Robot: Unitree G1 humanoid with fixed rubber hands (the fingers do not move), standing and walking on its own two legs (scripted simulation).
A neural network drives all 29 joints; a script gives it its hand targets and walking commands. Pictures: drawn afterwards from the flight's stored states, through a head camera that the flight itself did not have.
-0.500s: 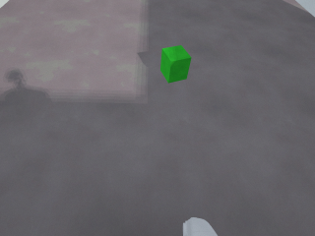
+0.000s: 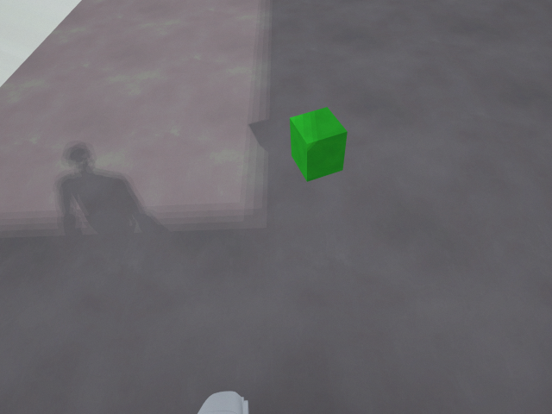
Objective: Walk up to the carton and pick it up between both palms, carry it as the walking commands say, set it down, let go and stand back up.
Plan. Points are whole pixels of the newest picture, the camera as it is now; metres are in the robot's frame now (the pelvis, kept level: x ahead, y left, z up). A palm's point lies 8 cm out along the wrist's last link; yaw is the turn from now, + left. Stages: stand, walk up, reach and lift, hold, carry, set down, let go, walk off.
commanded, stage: walk up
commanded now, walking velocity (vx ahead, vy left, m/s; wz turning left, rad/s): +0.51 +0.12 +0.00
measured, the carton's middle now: (317, 144) +1.36 -0.11 -0.66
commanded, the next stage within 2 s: none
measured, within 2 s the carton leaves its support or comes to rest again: neither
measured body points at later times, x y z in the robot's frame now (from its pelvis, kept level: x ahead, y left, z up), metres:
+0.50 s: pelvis +0.26 +0.07 +0.00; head +0.28 +0.10 +0.44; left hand +0.28 +0.32 -0.17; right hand +0.30 -0.20 -0.13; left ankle +0.29 +0.16 -0.75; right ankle +0.20 -0.10 -0.65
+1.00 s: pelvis +0.50 -0.04 -0.01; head +0.52 -0.06 +0.44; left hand +0.56 +0.22 -0.13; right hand +0.51 -0.29 -0.17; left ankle +0.42 +0.13 -0.65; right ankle +0.53 -0.14 -0.75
